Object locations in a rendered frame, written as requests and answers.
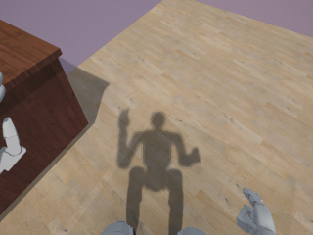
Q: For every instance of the robot left thigh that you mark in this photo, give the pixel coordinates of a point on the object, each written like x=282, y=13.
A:
x=118, y=228

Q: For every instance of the left robot hand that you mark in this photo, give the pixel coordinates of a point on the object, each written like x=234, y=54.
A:
x=14, y=151

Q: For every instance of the counter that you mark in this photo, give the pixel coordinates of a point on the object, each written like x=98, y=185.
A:
x=40, y=102

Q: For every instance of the right robot hand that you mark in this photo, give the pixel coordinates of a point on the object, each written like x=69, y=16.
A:
x=257, y=218

